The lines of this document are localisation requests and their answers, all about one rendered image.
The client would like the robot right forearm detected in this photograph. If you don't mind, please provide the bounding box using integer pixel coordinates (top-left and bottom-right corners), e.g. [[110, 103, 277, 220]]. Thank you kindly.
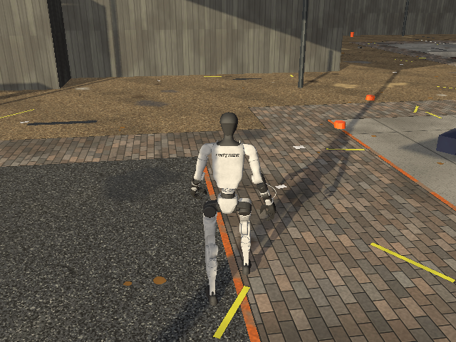
[[256, 173, 274, 206]]

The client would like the robot right hand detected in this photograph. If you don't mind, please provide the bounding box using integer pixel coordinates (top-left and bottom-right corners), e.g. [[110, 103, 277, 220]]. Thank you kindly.
[[260, 202, 276, 221]]

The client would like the robot torso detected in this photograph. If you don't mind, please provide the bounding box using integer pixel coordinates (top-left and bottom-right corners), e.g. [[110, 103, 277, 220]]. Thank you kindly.
[[212, 140, 245, 214]]

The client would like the robot left upper arm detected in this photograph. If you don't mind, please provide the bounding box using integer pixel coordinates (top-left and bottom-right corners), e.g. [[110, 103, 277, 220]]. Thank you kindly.
[[194, 142, 214, 181]]

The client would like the robot right upper arm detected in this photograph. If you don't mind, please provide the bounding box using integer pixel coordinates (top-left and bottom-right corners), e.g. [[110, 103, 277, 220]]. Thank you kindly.
[[243, 143, 263, 184]]

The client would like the left robot foot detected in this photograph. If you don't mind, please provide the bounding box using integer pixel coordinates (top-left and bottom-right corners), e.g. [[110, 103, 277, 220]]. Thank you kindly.
[[205, 286, 218, 306]]

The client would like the robot left forearm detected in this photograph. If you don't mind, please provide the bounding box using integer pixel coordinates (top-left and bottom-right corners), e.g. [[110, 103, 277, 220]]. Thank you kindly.
[[190, 170, 201, 191]]

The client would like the robot left hand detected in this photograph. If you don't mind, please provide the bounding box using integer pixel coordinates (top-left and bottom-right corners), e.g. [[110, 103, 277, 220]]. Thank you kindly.
[[190, 187, 207, 200]]

